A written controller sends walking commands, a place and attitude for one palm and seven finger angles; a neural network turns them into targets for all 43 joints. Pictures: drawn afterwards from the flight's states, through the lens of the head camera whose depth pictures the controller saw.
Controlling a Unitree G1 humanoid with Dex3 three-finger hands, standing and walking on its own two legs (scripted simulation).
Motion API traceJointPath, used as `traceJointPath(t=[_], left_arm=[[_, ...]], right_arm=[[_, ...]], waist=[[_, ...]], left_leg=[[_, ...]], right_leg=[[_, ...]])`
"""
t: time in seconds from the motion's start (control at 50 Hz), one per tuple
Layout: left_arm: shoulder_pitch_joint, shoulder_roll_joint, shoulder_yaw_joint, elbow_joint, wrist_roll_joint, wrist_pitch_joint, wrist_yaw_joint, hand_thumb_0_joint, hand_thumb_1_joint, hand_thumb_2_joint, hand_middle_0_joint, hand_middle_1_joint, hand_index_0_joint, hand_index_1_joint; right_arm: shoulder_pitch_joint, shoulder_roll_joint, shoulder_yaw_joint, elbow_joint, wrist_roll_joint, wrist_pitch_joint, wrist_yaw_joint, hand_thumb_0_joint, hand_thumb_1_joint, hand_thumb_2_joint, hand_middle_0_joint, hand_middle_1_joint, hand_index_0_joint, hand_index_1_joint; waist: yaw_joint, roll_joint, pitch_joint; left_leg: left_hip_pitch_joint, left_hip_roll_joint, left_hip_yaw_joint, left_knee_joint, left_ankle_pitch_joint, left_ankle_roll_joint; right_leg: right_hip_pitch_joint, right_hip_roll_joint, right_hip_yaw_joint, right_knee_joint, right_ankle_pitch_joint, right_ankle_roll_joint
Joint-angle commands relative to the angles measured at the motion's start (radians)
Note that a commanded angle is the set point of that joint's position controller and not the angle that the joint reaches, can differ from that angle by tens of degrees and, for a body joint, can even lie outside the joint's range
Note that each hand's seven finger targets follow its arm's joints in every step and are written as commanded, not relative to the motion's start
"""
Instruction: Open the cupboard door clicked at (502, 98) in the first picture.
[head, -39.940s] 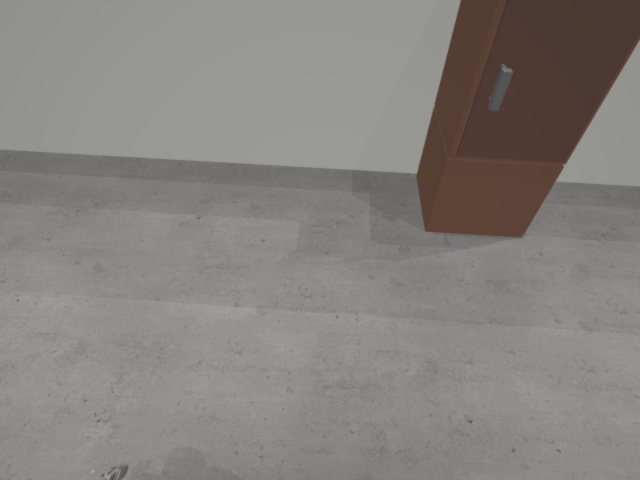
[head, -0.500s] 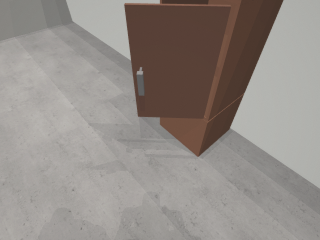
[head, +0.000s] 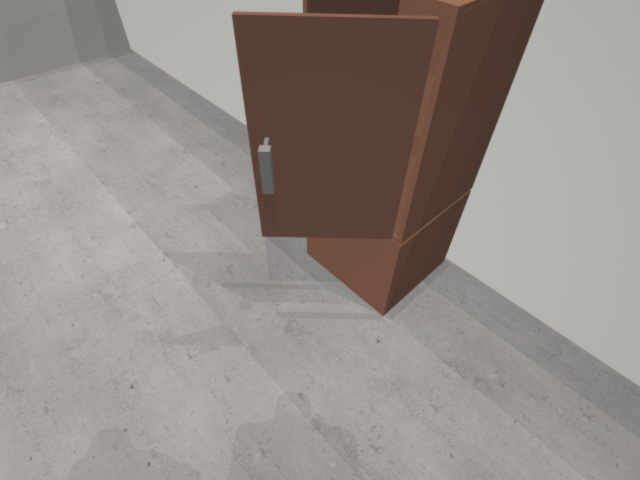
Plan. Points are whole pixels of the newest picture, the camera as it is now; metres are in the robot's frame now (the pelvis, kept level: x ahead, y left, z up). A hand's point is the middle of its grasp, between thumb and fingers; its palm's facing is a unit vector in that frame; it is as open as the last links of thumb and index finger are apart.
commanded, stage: shuffle to correct the standing spot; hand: left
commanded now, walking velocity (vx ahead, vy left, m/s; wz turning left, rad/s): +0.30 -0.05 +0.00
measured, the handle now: (267, 165) +0.80 +0.16 -0.07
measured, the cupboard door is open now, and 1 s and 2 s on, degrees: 46 46 46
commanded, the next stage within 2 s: come to a stop and stand still in 0.84 s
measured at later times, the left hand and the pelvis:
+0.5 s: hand out of the picture +0.04 +0.18 -0.19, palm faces +0.06 -0.99 -0.09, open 7.4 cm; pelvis +0.10 +0.03 -0.01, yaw -1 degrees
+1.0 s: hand (247, 360) +0.35 +0.15 -0.18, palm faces +0.07 -0.98 -0.19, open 7.1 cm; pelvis +0.27 -0.03 -0.01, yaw +2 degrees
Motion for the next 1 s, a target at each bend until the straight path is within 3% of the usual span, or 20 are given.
traceJointPath(t=[0.0,0.12,0.18,0.22,0.28,0.32,0.34,0.38,0.4,0.44,0.52,0.68,0.7,0.74,0.76,0.78,0.8,0.84,0.9,0.98], left_arm=[[0.112,0.079,0.034,-0.038,0.007,0.002,-0.006,0.0,0.9,0.9,-0.2,-0.3,-0.2,-0.3],[0.156,0.067,0.055,-0.055,0.007,-0.016,-0.023,0.0,0.9,0.9,-0.2,-0.3,-0.2,-0.3],[0.241,0.124,0.071,-0.026,0.001,-0.032,-0.016,0.0,0.9,0.9,-0.2,-0.3,-0.2,-0.3],[0.249,0.138,0.076,-0.019,0.002,-0.046,-0.008,0.0,0.9,0.9,-0.2,-0.3,-0.2,-0.3],[0.162,0.132,0.071,-0.028,0.017,-0.052,-0.005,0.0,0.9,0.9,-0.2,-0.3,-0.2,-0.3],[0.111,0.137,0.069,-0.033,0.007,-0.046,-0.015,0.0,0.9,0.9,-0.2,-0.3,-0.2,-0.3],[0.101,0.119,0.064,-0.034,0.001,-0.044,-0.022,0.0,0.9,0.9,-0.2,-0.3,-0.2,-0.3],[0.047,0.056,0.048,-0.098,-0.001,-0.043,-0.031,0.0,0.9,0.9,-0.2,-0.3,-0.2,-0.3],[-0.022,0.091,0.055,-0.115,0.011,-0.039,-0.029,0.0,0.9,0.9,-0.2,-0.3,-0.2,-0.3],[-0.058,0.088,0.057,-0.11,0.011,-0.038,-0.039,0.0,0.9,0.9,-0.2,-0.3,-0.2,-0.3],[-0.018,0.045,0.051,-0.105,0.008,-0.013,-0.051,0.0,0.9,0.9,-0.2,-0.3,-0.2,-0.3],[-0.222,0.083,0.05,-0.175,0.001,-0.014,-0.058,0.0,0.9,0.9,-0.2,-0.3,-0.2,-0.3],[-0.215,0.095,0.053,-0.174,0.001,-0.017,-0.057,0.0,0.9,0.9,-0.2,-0.3,-0.2,-0.3],[-0.069,0.141,0.064,-0.125,0.003,-0.029,-0.052,0.0,0.9,0.9,-0.2,-0.3,-0.2,-0.3],[0.055,0.196,0.08,-0.085,0.007,-0.041,-0.044,0.0,0.9,0.9,-0.2,-0.3,-0.2,-0.3],[0.162,0.308,0.108,-0.059,0.006,-0.049,-0.03,0.0,0.9,0.9,-0.2,-0.3,-0.2,-0.3],[0.188,0.334,0.104,-0.062,-0.014,-0.039,-0.024,0.0,0.9,0.9,-0.2,-0.3,-0.2,-0.3],[-0.003,0.248,0.093,-0.102,-0.011,-0.03,-0.012,0.0,0.9,0.9,-0.2,-0.3,-0.2,-0.3],[-0.121,0.166,0.063,-0.131,0.006,-0.04,-0.007,0.0,0.9,0.9,-0.2,-0.3,-0.2,-0.3],[-0.114,0.16,0.06,-0.125,0.004,-0.036,-0.006,0.0,0.9,0.9,-0.2,-0.3,-0.2,-0.3]], right_arm=[[0.071,-0.111,-0.034,-0.048,-0.006,-0.004,0.002,0.0,-0.9,-0.9,0.2,0.3,0.2,0.3],[0.073,-0.111,-0.047,-0.097,-0.006,-0.021,0.003,0.0,-0.9,-0.9,0.2,0.3,0.2,0.3],[-0.013,-0.062,-0.032,-0.143,-0.001,-0.04,0.012,0.0,-0.9,-0.9,0.2,0.3,0.2,0.3],[-0.103,-0.085,-0.039,-0.177,0.0,-0.047,0.018,0.0,-0.9,-0.9,0.2,0.3,0.2,0.3],[-0.108,-0.072,-0.041,-0.185,0.005,-0.056,0.026,0.0,-0.9,-0.9,0.2,0.3,0.2,0.3],[0.007,-0.052,-0.034,-0.141,0.006,-0.063,0.023,0.0,-0.9,-0.9,0.2,0.3,0.2,0.3],[0.089,-0.079,-0.039,-0.107,0.004,-0.069,0.016,0.0,-0.9,-0.9,0.2,0.3,0.2,0.3],[0.297,-0.258,-0.08,-0.061,-0.019,-0.072,-0.005,0.0,-0.9,-0.9,0.2,0.3,0.2,0.3],[0.277,-0.247,-0.072,-0.054,-0.018,-0.068,-0.009,0.0,-0.9,-0.9,0.2,0.3,0.2,0.3],[0.162,-0.179,-0.052,-0.084,-0.012,-0.078,-0.011,0.0,-0.9,-0.9,0.2,0.3,0.2,0.3],[0.078,-0.164,-0.039,-0.099,-0.006,-0.092,-0.012,0.0,-0.9,-0.9,0.2,0.3,0.2,0.3],[0.115,-0.186,-0.053,-0.072,-0.015,-0.067,-0.005,0.0,-0.9,-0.9,0.2,0.3,0.2,0.3],[0.107,-0.193,-0.057,-0.07,-0.015,-0.062,-0.005,0.0,-0.9,-0.9,0.2,0.3,0.2,0.3],[0.092,-0.195,-0.057,-0.067,-0.009,-0.056,0.001,0.0,-0.9,-0.9,0.2,0.3,0.2,0.3],[0.093,-0.172,-0.053,-0.067,0.001,-0.058,0.008,0.0,-0.9,-0.9,0.2,0.3,0.2,0.3],[0.137,-0.1,-0.039,-0.087,0.011,-0.057,0.013,0.0,-0.9,-0.9,0.2,0.3,0.2,0.3],[0.069,-0.126,-0.039,-0.12,0.014,-0.043,0.003,0.0,-0.9,-0.9,0.2,0.3,0.2,0.3],[-0.001,-0.128,-0.053,-0.131,0.004,-0.029,0.011,0.0,-0.9,-0.9,0.2,0.3,0.2,0.3],[0.024,-0.087,-0.043,-0.114,-0.008,-0.011,0.02,0.0,-0.9,-0.9,0.2,0.3,0.2,0.3],[0.047,-0.038,-0.025,-0.104,-0.003,-0.018,0.017,0.0,-0.9,-0.9,0.2,0.3,0.2,0.3]], waist=[[0.014,0.021,0.182],[0.02,-0.013,0.168],[0.06,-0.201,0.135],[0.065,-0.139,0.169],[0.017,-0.105,0.168],[-0.036,-0.078,0.108],[-0.065,0.004,0.065],[-0.127,0.343,0.026],[-0.126,0.213,0.077],[-0.069,0.075,0.137],[-0.002,0.116,0.102],[-0.038,0.156,0.105],[-0.03,0.145,0.095],[0.044,0.063,0.02],[0.104,-0.017,-0.059],[0.125,-0.296,-0.185],[0.137,-0.246,-0.176],[0.075,-0.202,-0.025],[-0.012,-0.124,0.043],[-0.017,-0.066,-0.005]], left_leg=[[-0.137,0.113,-0.162,-0.125,-0.443,0.031],[-0.194,0.118,-0.181,-0.01,-0.443,0.06],[-0.372,0.019,-0.017,0.306,-0.228,0.012],[-0.454,0.063,-0.056,0.479,-0.282,0.003],[-0.363,0.095,-0.071,0.377,-0.273,-0.002],[-0.063,0.038,0.022,0.143,-0.093,-0.011],[0.113,0.029,0.008,0.066,-0.072,-0.004],[0.305,0.439,-0.559,-0.193,-0.135,0.167],[0.243,0.468,-0.574,-0.208,-0.102,0.198],[0.118,0.43,-0.453,-0.205,0.047,0.188],[0.063,0.307,-0.183,-0.206,0.222,0.137],[0.12,0.266,-0.072,-0.142,0.399,0.096],[0.099,0.275,-0.077,-0.114,0.388,0.09],[0.029,0.22,-0.038,0.066,0.394,0.053],[-0.114,0.178,-0.004,0.25,0.291,0.02],[-0.335,0.047,0.07,0.575,-0.216,-0.029],[-0.37,0.043,-0.041,0.79,-0.444,-0.024],[-0.408,0.13,-0.087,0.88,-0.311,-0.012],[-0.271,0.155,-0.053,0.671,-0.215,-0.041],[-0.118,0.093,0.002,0.323,-0.125,-0.064]], right_leg=[[-0.158,-0.048,0.097,-0.071,-0.375,-0.038],[-0.145,-0.065,0.149,-0.024,-0.381,-0.084],[0.061,-0.241,0.407,-0.225,-0.437,-0.17],[0.065,-0.333,0.486,-0.29,-0.372,-0.233],[0.019,-0.303,0.326,-0.197,-0.096,-0.206],[-0.102,-0.2,0.163,-0.095,-0.051,-0.136],[-0.181,-0.129,0.093,0.037,-0.027,-0.1],[-0.495,0.025,-0.073,0.563,-0.3,-0.011],[-0.535,-0.023,0.006,0.707,-0.286,-0.027],[-0.548,-0.1,0.045,0.76,-0.155,-0.014],[-0.439,-0.108,0.0,0.624,-0.031,0.022],[-0.309,-0.059,-0.1,0.212,0.044,0.008],[-0.236,-0.052,-0.104,0.17,0.047,-0.001],[0.028,-0.005,-0.133,0.052,0.12,-0.016],[0.268,-0.081,-0.041,0.041,0.156,-0.051],[0.49,-0.37,0.291,-0.038,0.256,-0.153],[0.379,-0.456,0.399,-0.136,0.272,-0.219],[0.125,-0.393,0.313,-0.221,-0.099,-0.204],[-0.098,-0.295,0.078,-0.227,0.067,-0.153],[-0.095,-0.244,0.021,-0.148,0.254,-0.153]])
